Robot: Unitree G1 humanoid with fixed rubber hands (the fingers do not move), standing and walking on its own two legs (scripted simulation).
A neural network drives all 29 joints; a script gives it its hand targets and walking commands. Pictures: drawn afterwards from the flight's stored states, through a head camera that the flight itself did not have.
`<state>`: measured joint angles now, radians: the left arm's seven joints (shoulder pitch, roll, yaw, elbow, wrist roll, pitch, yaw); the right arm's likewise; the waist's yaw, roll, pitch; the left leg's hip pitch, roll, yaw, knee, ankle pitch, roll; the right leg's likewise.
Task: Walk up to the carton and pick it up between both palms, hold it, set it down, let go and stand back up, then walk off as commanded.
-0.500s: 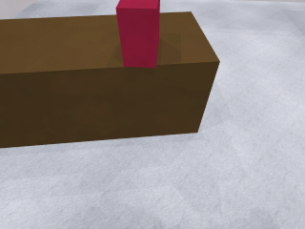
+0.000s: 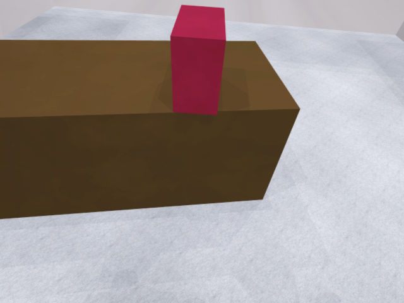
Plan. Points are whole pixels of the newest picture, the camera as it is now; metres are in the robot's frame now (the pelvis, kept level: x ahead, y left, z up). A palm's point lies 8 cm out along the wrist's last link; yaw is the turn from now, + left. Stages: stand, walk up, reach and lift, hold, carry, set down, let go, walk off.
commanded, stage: walk up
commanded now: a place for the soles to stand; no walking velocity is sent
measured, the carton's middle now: (198, 59) +0.95 -0.02 +0.04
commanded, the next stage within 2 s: none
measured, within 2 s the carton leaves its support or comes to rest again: neither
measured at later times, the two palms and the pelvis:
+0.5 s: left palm out of the picture +0.17 +0.25 -0.08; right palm out of the picture +0.13 -0.40 -0.09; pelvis +0.09 -0.08 +0.00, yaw +1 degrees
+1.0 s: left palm (63, 286) +0.21 +0.29 -0.09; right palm (355, 239) +0.28 -0.36 -0.07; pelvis +0.17 -0.04 +0.00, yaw +2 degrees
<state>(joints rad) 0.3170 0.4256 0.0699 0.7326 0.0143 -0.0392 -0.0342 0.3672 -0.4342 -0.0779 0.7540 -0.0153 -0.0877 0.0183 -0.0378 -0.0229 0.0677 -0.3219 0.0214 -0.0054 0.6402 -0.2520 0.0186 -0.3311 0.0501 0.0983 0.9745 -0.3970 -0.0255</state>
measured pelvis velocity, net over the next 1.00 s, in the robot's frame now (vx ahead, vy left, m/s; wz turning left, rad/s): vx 0.17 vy -0.04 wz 0.03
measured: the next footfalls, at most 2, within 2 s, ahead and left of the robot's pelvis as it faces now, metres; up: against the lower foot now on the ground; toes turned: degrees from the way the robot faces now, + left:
right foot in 0.42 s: +0.18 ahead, -0.17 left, +0.00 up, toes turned +5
left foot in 0.94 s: +0.27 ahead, +0.05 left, +0.00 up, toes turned -1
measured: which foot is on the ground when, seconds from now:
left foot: down 0.00-0.44, up 0.46-0.92, down 0.94-1.00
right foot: up 0.00-0.40, down 0.42-0.98, up 1.00-1.00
